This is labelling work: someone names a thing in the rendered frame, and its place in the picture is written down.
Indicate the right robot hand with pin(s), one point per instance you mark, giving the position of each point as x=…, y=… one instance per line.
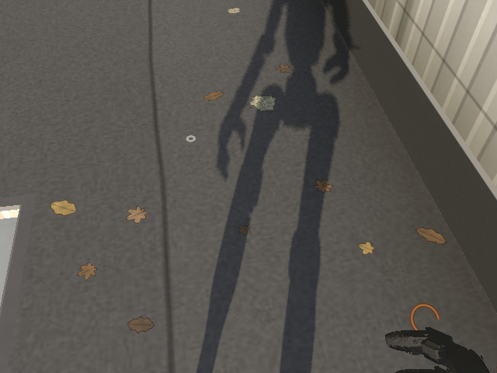
x=437, y=347

